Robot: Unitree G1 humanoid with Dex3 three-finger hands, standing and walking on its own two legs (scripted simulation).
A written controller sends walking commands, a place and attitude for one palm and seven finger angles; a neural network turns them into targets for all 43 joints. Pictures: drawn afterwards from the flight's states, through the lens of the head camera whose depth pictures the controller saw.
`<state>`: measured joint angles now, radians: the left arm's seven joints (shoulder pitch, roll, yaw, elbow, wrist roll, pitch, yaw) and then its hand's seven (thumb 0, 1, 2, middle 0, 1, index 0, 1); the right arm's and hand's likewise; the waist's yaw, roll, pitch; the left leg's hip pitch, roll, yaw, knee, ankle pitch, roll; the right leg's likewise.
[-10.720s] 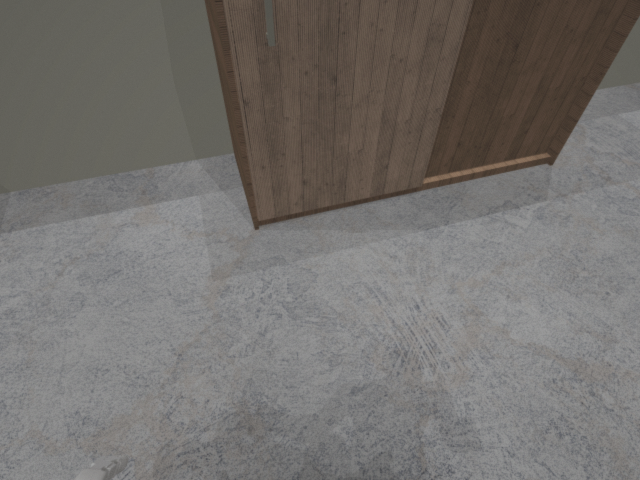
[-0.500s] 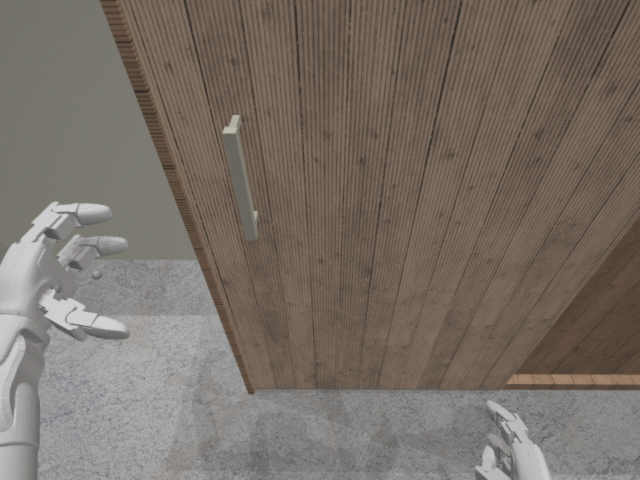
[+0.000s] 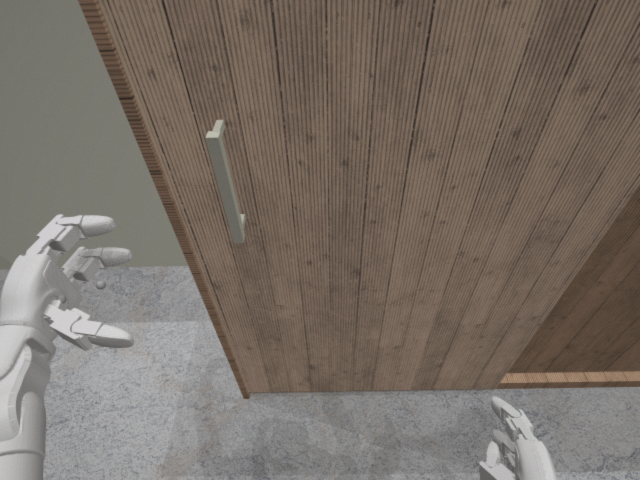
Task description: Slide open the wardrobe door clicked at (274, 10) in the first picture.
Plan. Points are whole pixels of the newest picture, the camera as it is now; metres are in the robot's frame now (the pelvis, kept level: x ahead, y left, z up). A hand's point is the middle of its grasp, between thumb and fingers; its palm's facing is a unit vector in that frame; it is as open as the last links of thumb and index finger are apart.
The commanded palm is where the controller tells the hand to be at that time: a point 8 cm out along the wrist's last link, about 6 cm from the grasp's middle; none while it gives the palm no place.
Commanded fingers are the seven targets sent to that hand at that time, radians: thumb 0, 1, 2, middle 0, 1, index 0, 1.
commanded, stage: move the hooked fingers beside the handle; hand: left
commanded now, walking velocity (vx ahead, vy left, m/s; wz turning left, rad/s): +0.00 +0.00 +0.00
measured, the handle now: (229, 185) +0.50 +0.19 +0.11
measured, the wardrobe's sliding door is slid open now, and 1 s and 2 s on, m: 0.00 0.00 0.00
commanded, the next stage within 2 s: none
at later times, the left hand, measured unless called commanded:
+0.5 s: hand (126, 258) +0.32 +0.27 +0.13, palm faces +0.14 -0.99 -0.02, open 14.0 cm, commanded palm +0.29 +0.32 +0.13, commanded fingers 0.00 -0.50 0.30 -0.30 -1.20 -0.30 -1.20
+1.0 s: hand (145, 236) +0.36 +0.27 +0.13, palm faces +0.14 -0.99 +0.00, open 14.0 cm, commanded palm +0.33 +0.31 +0.13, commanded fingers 0.00 -0.50 0.30 -0.30 -1.20 -0.30 -1.20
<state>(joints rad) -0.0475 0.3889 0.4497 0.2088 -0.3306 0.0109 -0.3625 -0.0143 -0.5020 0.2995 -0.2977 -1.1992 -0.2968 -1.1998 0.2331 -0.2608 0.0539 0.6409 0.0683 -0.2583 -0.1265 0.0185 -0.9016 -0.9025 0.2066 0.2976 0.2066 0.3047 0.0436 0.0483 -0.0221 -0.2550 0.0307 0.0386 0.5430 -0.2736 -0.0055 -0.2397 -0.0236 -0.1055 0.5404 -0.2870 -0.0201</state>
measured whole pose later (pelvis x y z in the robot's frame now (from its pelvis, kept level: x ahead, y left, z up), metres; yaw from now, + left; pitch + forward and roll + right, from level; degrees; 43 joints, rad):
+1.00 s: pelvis +0.01 +0.01 +0.00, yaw -1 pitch +3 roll +0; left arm -0.32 0.39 0.41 0.49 -0.26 -0.06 -0.29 -0.01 -0.50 0.30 -0.30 -1.20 -0.30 -1.20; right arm 0.28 -0.26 0.04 0.65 0.06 -0.17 -0.11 0.02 -0.90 -0.90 0.21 0.30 0.21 0.30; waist 0.00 0.03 -0.04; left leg -0.33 0.02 0.06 0.58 -0.30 0.01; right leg -0.31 -0.03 -0.08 0.56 -0.30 0.00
